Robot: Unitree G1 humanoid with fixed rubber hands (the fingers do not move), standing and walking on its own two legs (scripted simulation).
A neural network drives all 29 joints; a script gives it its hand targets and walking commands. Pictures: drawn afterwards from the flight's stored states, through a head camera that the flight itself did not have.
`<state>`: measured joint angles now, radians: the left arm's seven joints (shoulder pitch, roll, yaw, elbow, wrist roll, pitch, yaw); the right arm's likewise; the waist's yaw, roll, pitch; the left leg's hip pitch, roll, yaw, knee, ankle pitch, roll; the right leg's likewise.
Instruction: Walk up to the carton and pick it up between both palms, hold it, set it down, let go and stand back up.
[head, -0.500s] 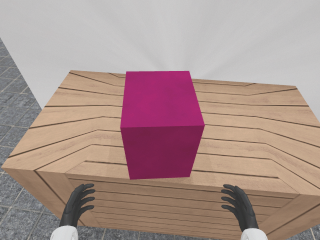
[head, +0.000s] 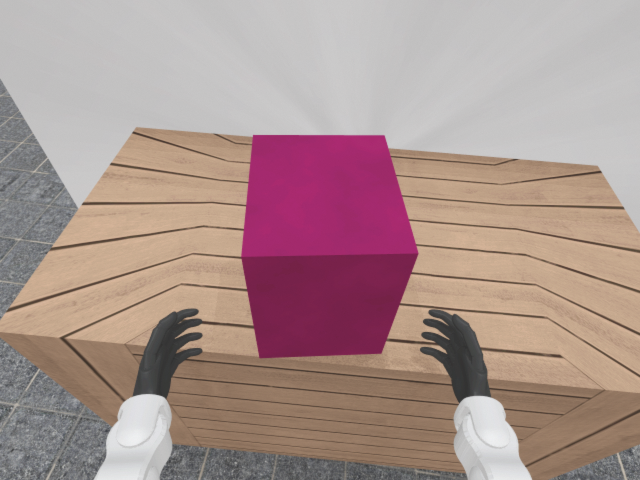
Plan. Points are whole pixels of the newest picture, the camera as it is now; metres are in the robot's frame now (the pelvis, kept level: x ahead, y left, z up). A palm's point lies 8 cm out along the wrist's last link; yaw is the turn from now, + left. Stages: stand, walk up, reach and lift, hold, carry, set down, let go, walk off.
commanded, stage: reach and lift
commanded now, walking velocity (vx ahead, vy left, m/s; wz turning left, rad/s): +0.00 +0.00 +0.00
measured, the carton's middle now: (320, 249) +0.44 +0.03 +0.01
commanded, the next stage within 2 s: none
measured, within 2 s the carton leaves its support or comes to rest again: neither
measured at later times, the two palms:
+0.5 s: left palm (155, 302) +0.30 +0.22 +0.07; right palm (473, 301) +0.32 -0.17 +0.07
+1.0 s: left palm (150, 230) +0.37 +0.23 +0.12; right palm (461, 225) +0.40 -0.15 +0.12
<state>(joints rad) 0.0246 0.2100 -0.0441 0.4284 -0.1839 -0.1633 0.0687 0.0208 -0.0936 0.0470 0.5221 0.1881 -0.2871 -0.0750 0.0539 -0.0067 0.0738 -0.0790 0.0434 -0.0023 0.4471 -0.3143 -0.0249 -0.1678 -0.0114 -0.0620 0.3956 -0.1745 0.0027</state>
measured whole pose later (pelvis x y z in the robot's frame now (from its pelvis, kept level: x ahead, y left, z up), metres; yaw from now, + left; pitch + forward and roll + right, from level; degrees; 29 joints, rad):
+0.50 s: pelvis -0.01 +0.00 +0.00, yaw -1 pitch -3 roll -1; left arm -0.26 0.18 0.08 0.22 -0.17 0.35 0.10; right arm -0.29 -0.17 -0.01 0.38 0.23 0.08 -0.13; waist 0.06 0.00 0.09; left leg -0.08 0.03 0.02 0.39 -0.26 -0.02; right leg -0.17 -0.02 -0.04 0.33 -0.11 0.01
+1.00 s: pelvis -0.02 -0.01 +0.00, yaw +0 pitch +4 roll -1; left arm -0.68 0.30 0.13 0.59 -0.19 0.38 0.07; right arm -0.72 -0.20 0.01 0.70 0.30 0.22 -0.16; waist 0.05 -0.02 -0.01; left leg -0.23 0.05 -0.01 0.40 -0.24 -0.04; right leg -0.30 0.00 -0.07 0.33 -0.09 -0.01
